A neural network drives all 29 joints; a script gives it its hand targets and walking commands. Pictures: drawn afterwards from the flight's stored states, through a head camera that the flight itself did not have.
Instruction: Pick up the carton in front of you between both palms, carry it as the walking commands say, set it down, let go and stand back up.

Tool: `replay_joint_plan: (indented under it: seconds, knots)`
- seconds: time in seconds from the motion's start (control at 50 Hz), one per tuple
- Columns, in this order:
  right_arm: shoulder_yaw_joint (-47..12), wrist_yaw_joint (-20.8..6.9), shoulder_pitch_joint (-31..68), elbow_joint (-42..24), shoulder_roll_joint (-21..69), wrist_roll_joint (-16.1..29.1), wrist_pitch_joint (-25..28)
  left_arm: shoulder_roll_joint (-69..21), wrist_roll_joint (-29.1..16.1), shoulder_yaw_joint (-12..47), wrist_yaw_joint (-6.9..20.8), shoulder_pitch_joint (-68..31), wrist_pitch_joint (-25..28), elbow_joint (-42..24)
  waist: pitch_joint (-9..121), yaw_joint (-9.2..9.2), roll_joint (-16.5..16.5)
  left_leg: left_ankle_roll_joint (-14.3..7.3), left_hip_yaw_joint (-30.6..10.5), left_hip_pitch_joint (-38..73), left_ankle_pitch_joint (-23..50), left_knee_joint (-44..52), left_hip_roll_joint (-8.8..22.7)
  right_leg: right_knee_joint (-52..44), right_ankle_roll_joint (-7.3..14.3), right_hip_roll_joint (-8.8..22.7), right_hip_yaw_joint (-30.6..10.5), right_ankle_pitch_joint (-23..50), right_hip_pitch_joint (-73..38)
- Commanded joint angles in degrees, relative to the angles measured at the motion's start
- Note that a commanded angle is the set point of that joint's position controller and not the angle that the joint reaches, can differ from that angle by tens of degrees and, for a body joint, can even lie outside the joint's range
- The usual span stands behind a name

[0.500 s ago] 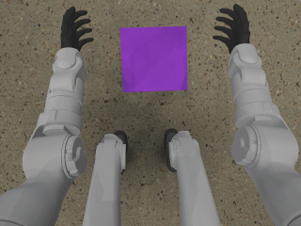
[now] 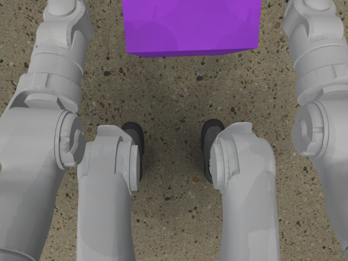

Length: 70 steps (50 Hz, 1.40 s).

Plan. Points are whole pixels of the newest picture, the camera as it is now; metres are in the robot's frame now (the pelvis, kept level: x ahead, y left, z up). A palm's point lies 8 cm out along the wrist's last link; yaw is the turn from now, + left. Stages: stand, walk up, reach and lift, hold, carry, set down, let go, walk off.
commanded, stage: reach and lift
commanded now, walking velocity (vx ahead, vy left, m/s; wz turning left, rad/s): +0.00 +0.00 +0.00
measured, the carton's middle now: (186, 1) +0.54 -0.04 -0.27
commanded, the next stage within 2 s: none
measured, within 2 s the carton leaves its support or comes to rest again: leaves its support in 0.88 s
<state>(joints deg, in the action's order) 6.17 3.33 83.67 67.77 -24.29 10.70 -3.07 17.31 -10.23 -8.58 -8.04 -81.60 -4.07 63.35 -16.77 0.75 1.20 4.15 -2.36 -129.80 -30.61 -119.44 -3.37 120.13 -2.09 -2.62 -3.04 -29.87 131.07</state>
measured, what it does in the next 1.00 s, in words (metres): stands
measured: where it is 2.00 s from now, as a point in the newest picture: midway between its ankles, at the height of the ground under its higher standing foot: (172, 163)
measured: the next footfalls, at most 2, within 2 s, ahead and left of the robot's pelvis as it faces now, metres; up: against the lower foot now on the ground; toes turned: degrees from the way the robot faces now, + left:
none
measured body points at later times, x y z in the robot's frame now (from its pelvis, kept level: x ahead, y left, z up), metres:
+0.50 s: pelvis +0.01 +0.00 -0.02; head +0.38 -0.02 +0.23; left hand +0.56 +0.13 -0.20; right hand +0.55 -0.21 -0.20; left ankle +0.12 +0.13 -0.36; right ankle +0.12 -0.12 -0.36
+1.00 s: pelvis +0.01 +0.00 -0.02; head +0.36 -0.02 +0.26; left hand +0.56 +0.11 -0.16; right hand +0.55 -0.19 -0.17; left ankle +0.12 +0.13 -0.36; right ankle +0.12 -0.13 -0.36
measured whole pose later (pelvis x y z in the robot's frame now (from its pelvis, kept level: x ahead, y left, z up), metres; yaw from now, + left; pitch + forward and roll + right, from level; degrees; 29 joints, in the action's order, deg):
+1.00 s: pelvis +0.01 +0.00 -0.02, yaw +0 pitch +39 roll +1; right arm 9.2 7.9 74.4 52.2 -15.0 6.4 -12.4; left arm 9.4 -5.6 -13.8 -11.6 -74.7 -11.2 51.2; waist -12.0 1.8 2.7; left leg 5.0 -3.6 -130.9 -33.8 -125.7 -6.0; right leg 125.9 -3.0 -2.9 -3.1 -33.2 131.5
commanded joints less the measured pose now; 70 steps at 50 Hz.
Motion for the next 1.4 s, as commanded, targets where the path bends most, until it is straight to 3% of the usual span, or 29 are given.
replay_joint_plan:
  seconds: [0.0,0.08,0.14,0.2,0.32,0.5,0.56,0.58,0.66,0.74,0.82,0.9,0.96,1.04,1.16,1.26,1.38]
  knots:
    - [-0.6,0.6,17.0,-5.2,-8.6,1.1,2.2,8.1,-1.4,0.8,0.0,-16.0,2.4,-4.7,67.9,1.02,-2.1,-0.9,5.2,33.2,11.8,5.2,1.5,-7.6,-0.3,2.4,3.9,12.8,-34.9]
    - [-0.9,1.1,16.6,-6.2,-9.3,2.7,3.2,7.8,-2.4,3.5,-0.4,-17.7,3.2,-6.7,70.0,2.28,1.0,-0.5,5.8,34.2,15.9,2.3,1.2,-5.3,0.1,2.1,3.5,17.8,-37.0]
    - [-0.9,1.6,14.3,-6.2,-8.2,2.8,3.5,6.9,-3.8,5.2,-0.2,-16.4,3.5,-7.7,71.3,3.46,0.4,-0.4,5.7,34.0,18.6,1.0,0.9,-4.1,0.0,1.6,3.7,22.2,-39.8]
    - [-1.8,1.8,12.3,-7.6,-6.6,3.4,3.4,6.5,-3.9,5.2,-0.5,-13.5,3.5,-7.8,73.8,2.34,0.2,-0.6,6.1,35.8,20.5,0.7,0.5,-3.7,-0.1,1.3,4.1,23.9,-41.2]
    - [-1.8,1.2,10.6,-5.1,-4.1,2.6,3.0,5.2,-1.7,2.6,-0.5,-10.4,3.3,-3.7,64.7,0.80,-1.5,-0.8,5.6,29.8,16.0,2.4,0.2,-4.6,-0.4,1.4,3.9,18.6,-35.2]
    - [-4.6,1.0,16.8,-5.5,1.1,3.0,3.3,-1.3,-3.1,6.5,-0.4,-17.7,3.5,-4.4,63.8,2.65,-0.1,-1.0,4.7,32.3,13.3,3.7,-0.6,-6.1,0.3,0.9,4.1,14.1,-32.4]
    - [-2.6,1.4,17.4,-4.2,1.9,0.3,3.1,-2.2,-0.6,4.5,-0.8,-18.4,3.5,-3.5,63.0,3.13,0.7,-0.8,5.0,33.6,12.4,3.8,-1.3,-6.6,0.3,0.4,4.3,12.9,-33.0]
    - [-5.6,0.1,20.4,-5.8,10.2,0.9,2.9,-9.9,-0.7,6.9,0.3,-21.3,3.4,-5.4,63.1,2.45,0.6,-1.3,5.0,34.4,12.7,3.9,-1.8,-6.6,0.4,-0.2,4.5,12.8,-33.3]
    - [-10.5,-7.6,31.6,-6.8,41.3,-0.7,0.7,-39.6,1.9,10.7,7.9,-32.1,1.2,-5.7,59.8,3.15,0.7,-1.8,5.4,30.9,11.6,2.7,-4.1,-5.5,0.9,-2.1,5.0,12.5,-31.4]
    - [-9.2,-13.1,31.5,-11.1,54.2,-2.9,-2.6,-52.9,4.9,9.3,13.4,-32.5,-1.9,-8.6,58.2,3.56,1.3,-2.4,7.1,27.1,11.2,1.6,-5.0,-4.6,1.2,-2.9,6.2,12.3,-28.7]
    - [-11.2,-15.2,31.8,-18.5,60.8,-1.4,-4.4,-60.1,3.5,11.3,15.1,-33.4,-3.6,-14.3,68.1,3.88,1.5,-3.1,7.8,29.9,17.5,0.5,-5.4,-3.3,1.2,-3.5,7.2,19.3,-32.5]
    - [-16.6,-14.2,33.4,-29.7,65.5,1.5,-5.6,-67.2,-0.7,17.0,13.9,-33.3,-4.7,-21.9,89.0,4.72,0.8,-2.7,8.2,39.4,26.5,0.3,-6.1,-3.0,0.9,-4.1,8.0,28.9,-43.4]
    - [-18.7,-13.7,31.1,-35.2,68.5,1.3,-7.9,-71.1,-0.5,19.3,13.6,-31.4,-6.9,-25.8,100.3,4.72,-0.6,-2.1,8.4,41.6,28.2,2.1,-6.6,-4.2,0.5,-4.7,8.7,33.0,-50.6]
    - [-19.2,-13.2,24.6,-36.6,74.5,-1.6,-11.3,-73.7,2.3,20.2,13.6,-27.2,-9.5,-29.0,99.7,3.72,-2.2,-2.0,9.1,39.5,21.9,6.5,-7.5,-8.7,-0.1,-5.7,9.4,27.1,-49.6]
    - [-9.6,-15.1,17.8,-23.9,77.1,-10.3,-15.5,-73.7,12.0,8.5,15.5,-21.3,-13.4,-18.4,75.7,1.14,-1.6,-2.6,8.4,30.5,4.9,16.0,-7.3,-18.3,0.5,-6.1,8.6,6.9,-36.8]
    - [-4.5,-15.7,18.4,-21.1,77.4,-14.7,-15.7,-74.2,15.5,4.0,16.3,-21.6,-13.7,-15.7,75.0,1.46,-1.3,-3.0,7.7,32.5,3.3,21.5,-7.5,-23.5,1.2,-6.5,8.2,4.4,-38.8]
    - [-4.2,-16.0,16.8,-22.0,79.7,-15.9,-16.4,-76.4,15.9,4.3,17.2,-20.0,-14.6,-16.3,80.5,1.93,-0.9,-2.7,7.8,38.4,3.8,26.8,-7.6,-28.5,1.1,-6.5,8.4,5.2,-45.8]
